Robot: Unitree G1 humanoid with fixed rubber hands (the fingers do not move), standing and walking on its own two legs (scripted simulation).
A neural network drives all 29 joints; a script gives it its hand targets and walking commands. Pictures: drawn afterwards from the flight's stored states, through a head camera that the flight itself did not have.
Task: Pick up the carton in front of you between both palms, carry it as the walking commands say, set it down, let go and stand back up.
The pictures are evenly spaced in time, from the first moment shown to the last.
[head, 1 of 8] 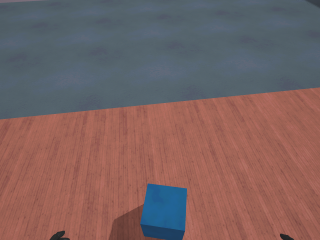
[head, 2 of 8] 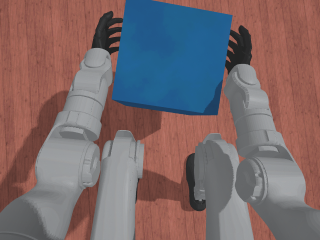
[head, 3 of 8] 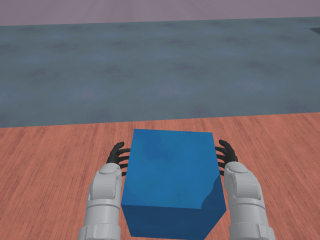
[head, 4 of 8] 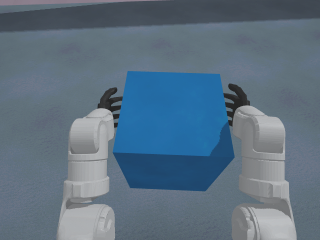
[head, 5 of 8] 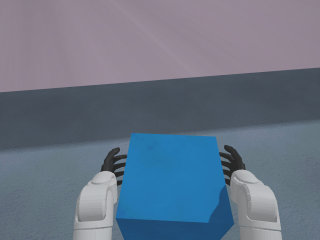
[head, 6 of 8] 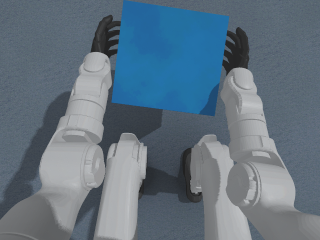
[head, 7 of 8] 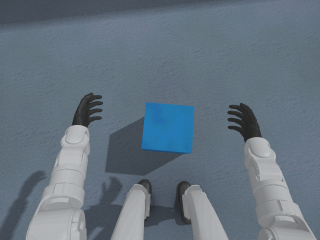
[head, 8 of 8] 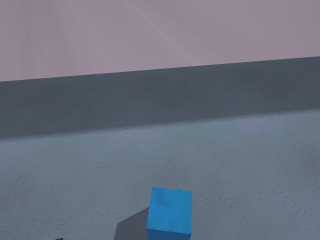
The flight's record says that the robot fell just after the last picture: no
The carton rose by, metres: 0.68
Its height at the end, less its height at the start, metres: -0.07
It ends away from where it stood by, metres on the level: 3.01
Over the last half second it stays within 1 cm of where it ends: yes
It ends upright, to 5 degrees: yes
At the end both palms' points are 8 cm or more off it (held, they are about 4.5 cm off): yes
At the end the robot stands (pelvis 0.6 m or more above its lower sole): yes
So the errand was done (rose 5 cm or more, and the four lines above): yes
